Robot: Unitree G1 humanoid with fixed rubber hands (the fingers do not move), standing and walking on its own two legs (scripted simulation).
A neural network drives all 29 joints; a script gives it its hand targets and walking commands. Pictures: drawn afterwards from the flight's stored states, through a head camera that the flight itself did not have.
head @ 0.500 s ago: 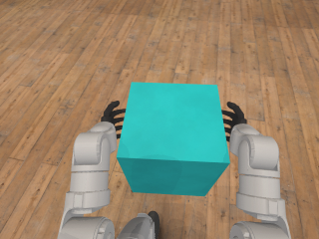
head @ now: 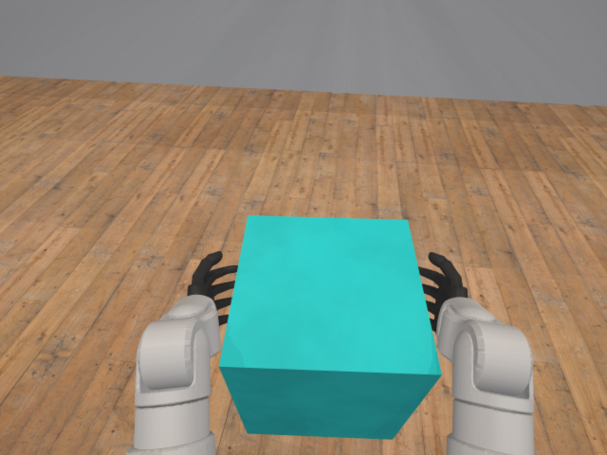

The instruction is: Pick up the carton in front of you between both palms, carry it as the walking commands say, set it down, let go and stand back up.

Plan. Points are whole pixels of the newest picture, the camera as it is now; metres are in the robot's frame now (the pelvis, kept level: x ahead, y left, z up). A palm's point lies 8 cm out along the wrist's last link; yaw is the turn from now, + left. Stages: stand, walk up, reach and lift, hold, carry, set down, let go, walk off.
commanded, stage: carry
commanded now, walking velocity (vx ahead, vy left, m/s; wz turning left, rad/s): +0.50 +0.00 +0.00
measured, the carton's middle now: (323, 332) +0.30 +0.00 +0.03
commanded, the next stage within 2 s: none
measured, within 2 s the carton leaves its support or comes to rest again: neither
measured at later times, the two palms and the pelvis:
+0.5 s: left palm (225, 185) +0.57 +0.18 +0.09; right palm (389, 186) +0.56 -0.12 +0.09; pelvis +0.30 +0.03 +0.00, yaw -1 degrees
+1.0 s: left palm (263, 114) +0.87 +0.14 +0.09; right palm (384, 114) +0.88 -0.16 +0.08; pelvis +0.61 -0.02 +0.01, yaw +2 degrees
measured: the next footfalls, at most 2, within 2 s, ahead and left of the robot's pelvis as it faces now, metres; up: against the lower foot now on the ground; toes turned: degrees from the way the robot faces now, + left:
left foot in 0.40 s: +0.41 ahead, +0.12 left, +0.00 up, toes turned +12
right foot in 0.86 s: +0.68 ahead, -0.11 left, +0.00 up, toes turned -12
